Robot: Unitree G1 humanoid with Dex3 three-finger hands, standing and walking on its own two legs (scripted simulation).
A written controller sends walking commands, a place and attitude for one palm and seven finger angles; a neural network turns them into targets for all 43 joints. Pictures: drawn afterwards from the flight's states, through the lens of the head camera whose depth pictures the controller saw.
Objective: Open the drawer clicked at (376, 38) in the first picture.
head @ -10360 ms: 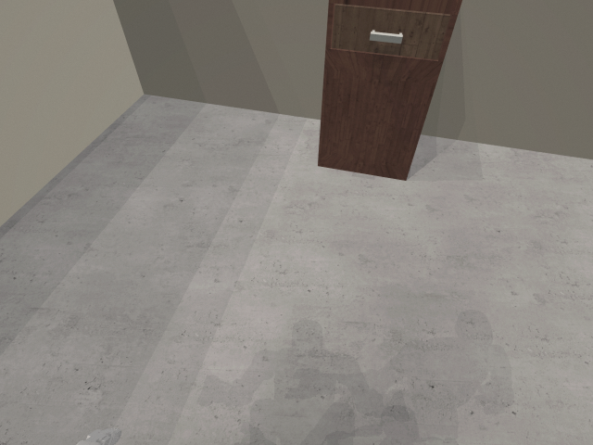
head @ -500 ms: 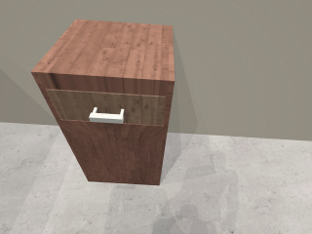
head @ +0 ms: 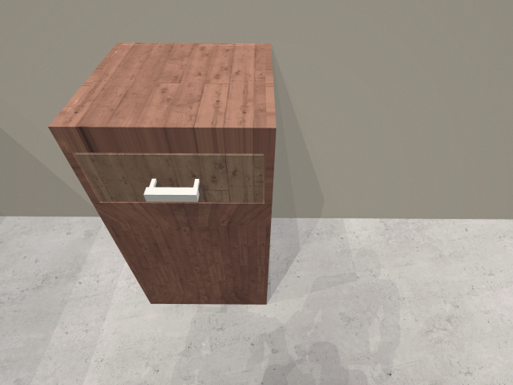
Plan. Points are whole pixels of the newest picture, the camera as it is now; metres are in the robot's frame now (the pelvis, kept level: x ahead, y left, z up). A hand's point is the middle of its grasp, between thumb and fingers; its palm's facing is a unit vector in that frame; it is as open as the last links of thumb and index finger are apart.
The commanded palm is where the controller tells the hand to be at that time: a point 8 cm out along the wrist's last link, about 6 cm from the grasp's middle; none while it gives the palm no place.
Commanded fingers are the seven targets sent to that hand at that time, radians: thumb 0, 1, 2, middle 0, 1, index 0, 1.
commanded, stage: come to a stop and stand still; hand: left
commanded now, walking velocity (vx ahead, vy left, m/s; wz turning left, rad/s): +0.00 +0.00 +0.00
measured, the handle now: (173, 188) +0.54 +0.23 -0.05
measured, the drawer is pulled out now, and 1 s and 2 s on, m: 0.00 0.00 0.00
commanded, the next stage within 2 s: look again from close up in 0.80 s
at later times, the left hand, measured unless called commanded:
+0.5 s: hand out of the picture +0.01 +0.12 -0.16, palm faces +0.03 -0.98 -0.20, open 7.3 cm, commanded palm none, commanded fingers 0.00 0.90 0.90 -0.20 -0.30 -0.20 -0.30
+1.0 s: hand out of the picture +0.02 +0.10 -0.16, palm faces +0.07 -0.98 -0.20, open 7.3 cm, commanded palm none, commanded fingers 0.00 0.90 0.90 -0.20 -0.30 -0.20 -0.30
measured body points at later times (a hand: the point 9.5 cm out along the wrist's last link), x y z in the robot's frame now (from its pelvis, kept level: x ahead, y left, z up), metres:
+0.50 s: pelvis +0.02 -0.05 +0.01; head +0.04 -0.07 +0.46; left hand +0.01 +0.17 -0.15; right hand -0.01 -0.26 -0.16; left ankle -0.06 +0.05 -0.73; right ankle +0.04 -0.14 -0.73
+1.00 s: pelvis +0.04 -0.07 +0.01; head +0.05 -0.08 +0.46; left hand +0.02 +0.15 -0.15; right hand +0.01 -0.27 -0.16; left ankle -0.06 +0.05 -0.73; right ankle +0.04 -0.14 -0.73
